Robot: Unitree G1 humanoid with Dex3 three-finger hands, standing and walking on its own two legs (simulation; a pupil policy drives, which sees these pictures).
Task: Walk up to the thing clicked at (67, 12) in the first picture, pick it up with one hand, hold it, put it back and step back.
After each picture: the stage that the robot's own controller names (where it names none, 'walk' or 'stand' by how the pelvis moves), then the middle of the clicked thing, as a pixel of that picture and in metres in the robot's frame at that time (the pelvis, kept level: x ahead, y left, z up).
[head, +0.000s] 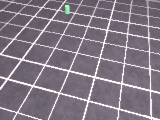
stand; (67, 9) +2.15 +0.26 -0.72
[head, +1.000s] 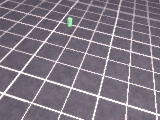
walk; (69, 22) +2.02 +0.17 -0.70
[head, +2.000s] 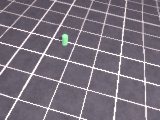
walk; (64, 39) +1.37 +0.15 -0.71
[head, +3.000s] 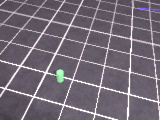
walk; (60, 76) +0.88 +0.17 -0.71
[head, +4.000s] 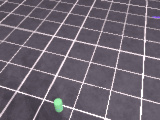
walk; (58, 105) +0.60 +0.20 -0.70
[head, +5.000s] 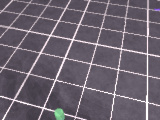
stand; (59, 115) +0.46 +0.20 -0.70
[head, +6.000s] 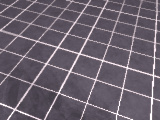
stand; out of the picture +0.41 +0.17 -0.72
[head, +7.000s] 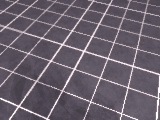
stand; out of the picture +0.40 +0.15 -0.71
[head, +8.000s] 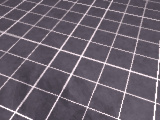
stand; out of the picture +0.38 +0.19 -0.72
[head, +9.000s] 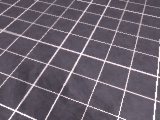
stand; out of the picture +0.38 +0.18 -0.72
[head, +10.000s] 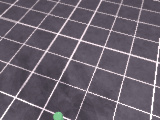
stand; (58, 118) +0.41 +0.20 -0.71
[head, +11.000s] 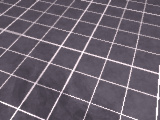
stand; out of the picture +0.39 +0.18 -0.71
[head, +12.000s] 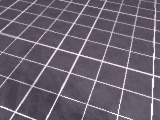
stand; out of the picture +0.40 +0.16 -0.72
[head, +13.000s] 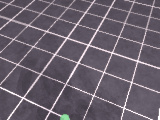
stand; out of the picture +0.42 +0.16 -0.71
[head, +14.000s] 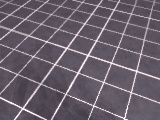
stand; out of the picture +0.41 +0.13 -0.72
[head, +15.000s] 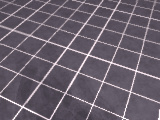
stand; out of the picture +0.42 +0.15 -0.73
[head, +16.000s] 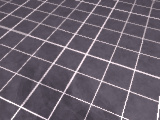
stand; out of the picture +0.41 +0.17 -0.72
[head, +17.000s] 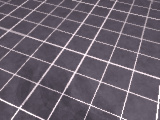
stand; out of the picture +0.41 +0.17 -0.73
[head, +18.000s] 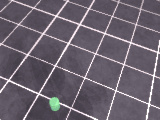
go down; (54, 104) +0.45 +0.16 -0.64
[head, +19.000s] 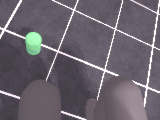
go down; (33, 44) +0.52 +0.17 -0.30
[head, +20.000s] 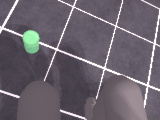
close in; (31, 42) +0.52 +0.16 -0.30
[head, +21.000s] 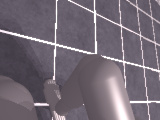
close in; out of the picture +0.52 +0.21 -0.24
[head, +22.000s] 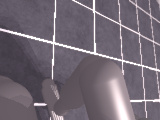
close; out of the picture +0.51 +0.22 -0.24
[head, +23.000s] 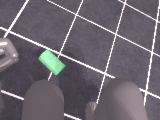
lift; (52, 62) +0.46 +0.09 -0.32
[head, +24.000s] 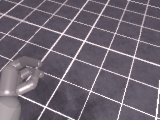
close; out of the picture +0.39 +0.05 -0.66
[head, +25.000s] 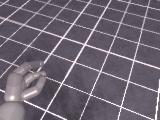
stand; out of the picture +0.38 +0.07 -0.70
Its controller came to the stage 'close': yes
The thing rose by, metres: 0.01
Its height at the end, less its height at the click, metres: -0.02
